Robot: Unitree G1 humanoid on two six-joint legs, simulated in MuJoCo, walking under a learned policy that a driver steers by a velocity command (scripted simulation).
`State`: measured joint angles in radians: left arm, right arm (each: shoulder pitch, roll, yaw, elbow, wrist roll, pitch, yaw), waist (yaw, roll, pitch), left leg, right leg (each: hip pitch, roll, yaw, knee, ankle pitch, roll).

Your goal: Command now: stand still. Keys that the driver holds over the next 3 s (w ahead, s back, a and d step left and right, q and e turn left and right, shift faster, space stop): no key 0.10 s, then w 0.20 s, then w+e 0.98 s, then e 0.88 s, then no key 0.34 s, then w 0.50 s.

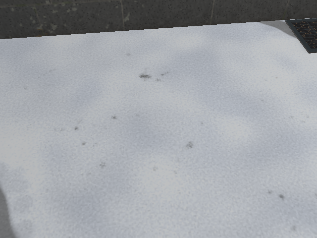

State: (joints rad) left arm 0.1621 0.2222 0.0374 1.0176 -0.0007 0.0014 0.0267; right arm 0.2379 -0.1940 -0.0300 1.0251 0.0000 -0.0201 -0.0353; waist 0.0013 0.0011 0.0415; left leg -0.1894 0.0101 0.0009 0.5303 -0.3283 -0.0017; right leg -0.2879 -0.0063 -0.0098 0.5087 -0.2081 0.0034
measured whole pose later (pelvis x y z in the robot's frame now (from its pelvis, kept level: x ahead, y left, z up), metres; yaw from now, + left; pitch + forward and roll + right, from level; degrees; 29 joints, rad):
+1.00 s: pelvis +0.36 -0.01 +0.01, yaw -20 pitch +1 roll +2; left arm 0.25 0.30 0.09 0.84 -0.03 -0.04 0.01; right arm 0.21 -0.26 -0.06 0.90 -0.01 -0.12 0.01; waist -0.02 -0.05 0.03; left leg -0.21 -0.01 0.11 0.35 -0.16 0.03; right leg -0.58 -0.08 0.04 1.15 -0.30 -0.04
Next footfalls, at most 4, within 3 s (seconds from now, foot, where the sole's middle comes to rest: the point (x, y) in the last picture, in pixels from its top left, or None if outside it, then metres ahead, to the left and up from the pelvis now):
0.80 left None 0.45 0.08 -0.77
1.32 right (230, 215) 0.60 -0.28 -0.77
1.80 left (209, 168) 0.82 -0.21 -0.77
2.22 right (241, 220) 0.57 -0.32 -0.77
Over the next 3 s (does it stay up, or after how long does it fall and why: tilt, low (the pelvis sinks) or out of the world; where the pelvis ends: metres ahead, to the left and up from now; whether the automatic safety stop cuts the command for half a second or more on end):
stays up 0.66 -0.37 0.00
